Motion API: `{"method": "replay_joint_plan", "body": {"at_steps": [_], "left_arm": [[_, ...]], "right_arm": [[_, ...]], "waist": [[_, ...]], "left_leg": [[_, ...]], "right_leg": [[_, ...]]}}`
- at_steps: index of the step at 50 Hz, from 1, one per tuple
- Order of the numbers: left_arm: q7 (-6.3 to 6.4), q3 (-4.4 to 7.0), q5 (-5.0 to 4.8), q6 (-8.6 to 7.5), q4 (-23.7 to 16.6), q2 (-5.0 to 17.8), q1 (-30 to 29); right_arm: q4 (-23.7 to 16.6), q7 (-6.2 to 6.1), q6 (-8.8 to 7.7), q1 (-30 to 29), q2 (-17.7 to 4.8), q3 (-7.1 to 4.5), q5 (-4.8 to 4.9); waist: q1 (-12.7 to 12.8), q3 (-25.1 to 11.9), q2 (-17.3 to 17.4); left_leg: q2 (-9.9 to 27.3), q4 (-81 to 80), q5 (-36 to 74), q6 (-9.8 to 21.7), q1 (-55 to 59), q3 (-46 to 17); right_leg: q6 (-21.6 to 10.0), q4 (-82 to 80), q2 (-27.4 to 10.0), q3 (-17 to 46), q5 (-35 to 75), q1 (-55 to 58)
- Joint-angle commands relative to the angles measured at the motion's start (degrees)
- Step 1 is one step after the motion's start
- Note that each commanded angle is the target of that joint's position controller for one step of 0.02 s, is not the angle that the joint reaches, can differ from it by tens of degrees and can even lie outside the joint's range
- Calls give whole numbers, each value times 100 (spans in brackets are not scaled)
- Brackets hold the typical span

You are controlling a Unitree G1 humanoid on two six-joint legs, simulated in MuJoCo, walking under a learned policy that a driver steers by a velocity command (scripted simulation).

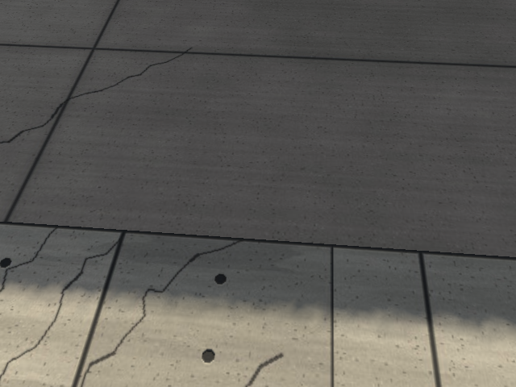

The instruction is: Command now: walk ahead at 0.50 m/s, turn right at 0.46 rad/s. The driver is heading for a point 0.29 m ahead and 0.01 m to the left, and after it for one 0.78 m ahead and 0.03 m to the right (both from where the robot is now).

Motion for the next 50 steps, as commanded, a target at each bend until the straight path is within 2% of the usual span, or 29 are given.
{"method": "replay_joint_plan", "body": {"at_steps": [1,4,7,9,12,15,16,17,18,19,20,21,22,23,24,27,30,34,38,40,41,42,43,44,45,46,47,48,50], "left_arm": [[84,166,7,-40,-444,691,30],[179,230,-39,-32,-383,895,171],[247,237,-89,32,-275,907,380],[257,214,-95,58,-166,850,629],[252,191,-90,96,-29,805,907],[255,221,-54,145,0,880,853],[250,207,-53,153,-30,845,739],[234,145,-24,136,-111,684,619],[245,49,89,89,-235,451,763],[232,-43,-52,14,-178,203,1502],[218,32,-119,-17,-143,673,1186],[197,81,-129,-24,-284,843,491],[193,63,-57,-37,-383,772,120],[182,75,13,-52,-432,692,-14],[165,76,17,-48,-432,607,65],[155,13,20,0,-415,368,99],[144,-74,51,-24,-539,212,-453],[73,-104,-9,-81,-662,198,-1148],[-25,-63,-53,-133,-865,325,-1580],[-45,-4,-38,-158,-830,454,-1316],[-24,80,-6,-160,-685,591,-817],[28,213,30,-153,-466,877,22],[101,323,102,-124,-344,1357,1064],[57,347,98,-88,-267,1538,1125],[61,225,22,-75,-300,985,1025],[79,150,5,-83,-309,790,703],[68,101,53,-96,-325,674,342],[48,66,86,-124,-317,524,82],[42,62,127,-220,-245,420,-114]], "right_arm": [[-605,-44,-76,-132,-621,-190,-73],[-687,-95,23,-455,-437,-121,-91],[-770,-64,-7,-1049,-269,-55,-57],[-794,-4,-55,-1365,-252,-38,-4],[-895,80,-125,-1687,-372,-77,35],[-889,105,-187,-1476,-535,-159,46],[-776,82,-206,-1031,-632,-226,26],[-651,53,-231,-309,-836,-314,-43],[-550,32,-223,640,-1234,-420,-88],[-240,90,-135,1092,-1405,-492,-11],[-276,98,-107,1086,-913,-372,141],[-313,71,-66,716,-702,-298,129],[-359,72,-30,427,-646,-250,49],[-353,82,-18,246,-552,-212,12],[-351,85,-28,157,-490,-178,-29],[-223,84,-55,173,-568,-192,47],[-88,29,-6,282,-802,-253,81],[137,14,60,642,-927,-263,152],[334,3,159,903,-1011,-282,191],[375,-28,224,836,-1101,-311,190],[370,-46,247,756,-1089,-298,197],[342,-60,247,760,-922,-229,152],[164,-68,216,807,-517,-68,-33],[143,-34,102,1521,-128,44,109],[225,-15,55,1090,-781,-109,229],[81,2,37,574,-934,-171,284],[64,-19,61,355,-833,-163,238],[54,-30,112,287,-770,-185,175],[139,-33,253,531,-560,-181,200]], "waist": [[-147,-447,-347],[-104,-293,-361],[139,-269,-505],[336,-287,-575],[466,-194,-600],[277,-175,-772],[15,-361,-785],[-342,-946,-681],[-611,-1780,101],[-401,-2198,1842],[-573,-1658,1104],[-627,-851,540],[-507,-442,137],[-367,-196,80],[-215,-186,265],[-97,-214,472],[-230,-140,325],[-507,-40,329],[-560,89,382],[-325,-29,442],[-28,-311,396],[339,-889,259],[663,-1803,-640],[316,-2322,-2075],[549,-1747,-1204],[504,-1027,-884],[311,-682,-500],[154,-395,-519],[-93,-298,-705]], "left_leg": [[435,-548,229,-165,-1207,-224],[357,-1513,853,-397,-1123,-36],[142,-2816,2083,-460,-670,14],[35,-3324,2647,-438,-386,60],[12,-3784,2452,-257,-494,-9],[-45,-4111,1791,38,-208,74],[-132,-4349,1815,205,422,183],[237,-4167,2053,507,1629,-116],[1210,-3917,2337,1036,3360,-1318],[2191,-4543,1068,1839,4676,-3668],[2113,-4872,-247,1667,4413,-3958],[1902,-5002,-212,1441,3651,-3146],[1678,-5152,364,1349,2924,-2591],[1479,-5301,897,1328,2438,-2228],[1310,-5422,1299,1281,2118,-1928],[1155,-5676,2069,1353,1764,-1331],[1065,-5822,2441,1299,1651,-844],[957,-5781,2293,1114,1659,-454],[1267,-5486,2316,998,2238,-618],[1323,-5098,2956,870,2438,-599],[1144,-4528,3768,751,2386,-406],[855,-3478,3927,575,1957,-144],[399,-1517,1986,327,698,129],[-358,11,-1291,99,-1240,-89],[-32,567,-1173,111,-1855,-523],[197,516,-590,149,-2031,-423],[424,283,-120,114,-1780,-320],[556,17,185,70,-1608,-312],[679,-142,529,2,-1120,-344]], "right_leg": [[-1206,-1329,-1553,2186,1110,1221],[-1119,-1402,-1333,1708,1487,686],[-810,-1292,-1022,1362,1220,472],[-722,-1222,-1075,1399,978,563],[-674,-893,-1343,1747,841,1192],[-553,-488,-1552,2033,1401,1676],[-449,-89,-1389,1920,2124,1674],[-283,816,-1121,1671,2448,1344],[-22,2472,-588,1183,1149,212],[338,4125,47,733,-2250,-1662],[336,4669,-301,1035,-2335,-2370],[346,4728,-529,848,-1794,-2594],[358,4503,-752,623,-1374,-2468],[381,4158,-917,548,-1106,-2334],[403,3926,-1045,506,-954,-2044],[535,3254,-1143,286,-784,-1832],[627,2167,-1180,156,77,-1763],[630,955,-972,7,1119,-1275],[424,420,-863,15,796,-1241],[255,175,-750,-86,476,-759],[122,-18,-608,-230,487,0],[-89,58,-773,-86,617,1286],[-506,197,-2079,1397,909,3012],[-1302,-548,-3005,3799,-375,4257],[-1086,-817,-2815,3635,-1208,3839],[-849,-929,-2629,2752,-1053,3103],[-719,-1106,-2381,2188,-606,2379],[-673,-1310,-2188,1753,-229,1857],[-633,-1661,-2031,1156,253,1282]]}}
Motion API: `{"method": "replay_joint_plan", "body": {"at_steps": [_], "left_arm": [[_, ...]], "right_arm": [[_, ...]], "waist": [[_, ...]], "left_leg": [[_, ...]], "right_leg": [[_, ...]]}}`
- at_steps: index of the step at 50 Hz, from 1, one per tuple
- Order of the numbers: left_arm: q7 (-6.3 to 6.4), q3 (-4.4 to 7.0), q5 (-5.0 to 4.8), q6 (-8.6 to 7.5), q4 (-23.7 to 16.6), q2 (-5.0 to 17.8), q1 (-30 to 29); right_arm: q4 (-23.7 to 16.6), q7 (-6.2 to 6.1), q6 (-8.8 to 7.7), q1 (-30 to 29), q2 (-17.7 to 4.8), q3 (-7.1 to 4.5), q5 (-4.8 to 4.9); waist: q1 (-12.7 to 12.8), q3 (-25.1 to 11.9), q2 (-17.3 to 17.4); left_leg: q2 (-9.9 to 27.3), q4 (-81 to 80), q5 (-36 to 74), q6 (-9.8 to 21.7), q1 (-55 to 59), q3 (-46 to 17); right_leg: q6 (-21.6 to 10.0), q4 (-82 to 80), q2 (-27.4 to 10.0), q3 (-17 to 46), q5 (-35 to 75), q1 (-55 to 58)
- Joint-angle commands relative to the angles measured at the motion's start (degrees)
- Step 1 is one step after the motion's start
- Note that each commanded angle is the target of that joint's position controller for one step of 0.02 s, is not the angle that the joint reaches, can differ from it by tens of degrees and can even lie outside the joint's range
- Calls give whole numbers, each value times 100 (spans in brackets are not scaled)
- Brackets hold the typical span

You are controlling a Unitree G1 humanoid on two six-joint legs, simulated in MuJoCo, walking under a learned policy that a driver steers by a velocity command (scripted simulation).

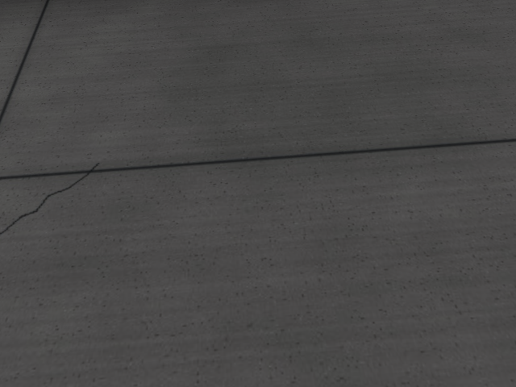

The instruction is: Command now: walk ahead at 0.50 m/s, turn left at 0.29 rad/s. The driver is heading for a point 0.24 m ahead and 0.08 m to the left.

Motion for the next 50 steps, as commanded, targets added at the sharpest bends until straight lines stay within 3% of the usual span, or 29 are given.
{"method": "replay_joint_plan", "body": {"at_steps": [1,4,6,8,12,14,15,16,17,18,19,20,21,22,23,25,28,30,31,32,34,38,44,50], "left_arm": [[13,186,33,-174,-136,573,101],[68,226,68,-194,72,722,114],[124,223,29,-132,139,763,26],[168,224,-13,-75,263,830,206],[189,265,-114,77,547,1014,463],[215,282,-183,153,616,1050,318],[223,262,-179,170,658,979,375],[227,198,-41,131,638,824,598],[155,1,80,77,690,323,1331],[109,-17,18,145,828,387,1297],[98,82,-127,243,772,721,952],[156,91,-173,357,721,684,629],[229,110,-118,476,718,673,473],[298,132,-70,586,733,684,476],[346,122,-55,656,792,605,574],[399,103,-22,686,936,471,755],[369,88,21,648,1063,373,759],[331,80,152,626,1055,414,660],[346,90,168,610,954,615,522],[360,163,71,597,1020,907,290],[346,65,94,471,1042,526,27],[330,41,9,295,1226,488,219],[346,15,-19,327,1446,445,424],[332,-6,-32,374,1598,388,409]], "right_arm": [[-342,-27,63,116,-335,-137,14],[-486,-71,102,-174,-218,-126,-112],[-548,-20,64,-405,-55,-55,-157],[-652,56,23,-868,77,14,-179],[-825,153,4,-1206,-127,-27,-187],[-762,162,-15,-925,-289,-95,-233],[-621,127,-31,-564,-455,-170,-269],[-571,57,-32,-195,-877,-276,-310],[-569,-10,35,-35,-989,-247,-434],[-524,-4,95,33,-468,-107,-315],[-541,43,131,-230,-339,-47,-234],[-562,66,145,-635,-273,-28,-223],[-595,72,163,-1007,-279,-24,-218],[-612,49,190,-1295,-339,-50,-249],[-606,30,225,-1465,-401,-83,-299],[-547,-14,239,-1533,-313,-75,-327],[-389,-70,259,-1582,-222,-51,-244],[-197,-79,277,-1364,-34,11,-220],[-119,-79,287,-1246,-18,19,-249],[-119,-91,297,-1090,20,-4,-231],[-33,-145,296,-1197,-73,-37,-255],[250,-168,310,-1064,-67,-58,-243],[589,-164,311,-1046,-62,-71,-182],[903,-220,372,-981,-113,-76,-156]], "waist": [[12,-174,-751],[-88,14,-515],[-73,-22,-552],[140,-57,-547],[222,-183,-643],[-24,-326,-641],[-171,-545,-503],[-209,-1039,-31],[29,-1848,931],[-107,-2385,963],[-133,-1987,595],[-30,-1408,316],[63,-923,225],[206,-731,425],[297,-614,611],[328,-688,660],[372,-710,577],[351,-456,389],[221,-153,103],[-98,111,-726],[-91,224,-981],[10,73,-587],[120,-161,-256],[109,-174,-191]], "left_leg": [[455,32,554,-85,-993,-342],[318,-690,999,-242,-1061,-330],[256,-1696,1683,-236,-670,-48],[149,-2513,2304,-198,-321,202],[4,-3228,2058,-4,-181,196],[-134,-3716,1999,189,290,282],[-269,-4121,2637,323,955,371],[325,-3849,5237,565,2058,-174],[1619,-3458,6873,1622,3912,-1600],[2001,-3715,6495,2039,3890,-2206],[1717,-3986,5207,1820,3303,-1903],[1480,-4208,4052,1544,2710,-1632],[1305,-4513,3059,1355,1990,-1406],[1143,-4779,2201,1197,1368,-1233],[981,-4958,1707,1136,882,-1064],[842,-5059,1209,1098,572,-805],[699,-5011,81,893,358,-603],[437,-4934,-1002,429,141,-478],[240,-4654,-1119,182,138,-349],[-134,-4493,-537,-14,723,74],[-173,-4008,410,-64,1607,179],[-93,-3981,1079,80,1602,109],[-70,-3893,1925,46,1707,140],[-51,-3853,2225,35,1826,147]], "right_leg": [[-886,-1635,-1585,1388,674,878],[-924,-1516,-1508,669,2976,728],[-789,-1445,-1240,138,3480,616],[-719,-1387,-1153,-36,3549,686],[-669,-888,-1442,192,3525,1439],[-502,-285,-1415,241,3528,1579],[-322,293,-1146,152,3511,1530],[3,1191,-771,-82,2539,1013],[391,2745,-228,-10,-546,-524],[554,3497,-130,602,-3010,-762],[567,3716,-344,844,-3071,-915],[575,3612,-466,762,-2903,-1143],[624,3272,-545,715,-2640,-1107],[676,2914,-618,701,-2267,-750],[717,2629,-539,578,-1993,-381],[695,2110,-486,481,-1494,144],[530,1026,-396,318,-356,799],[332,347,-464,400,-19,1038],[159,-144,-823,812,-369,757],[2,-328,-827,875,-1673,-252],[154,-788,-751,918,-2209,-960],[302,-475,-610,725,-1005,-338],[235,-214,-506,575,97,206],[227,-186,-445,492,595,385]]}}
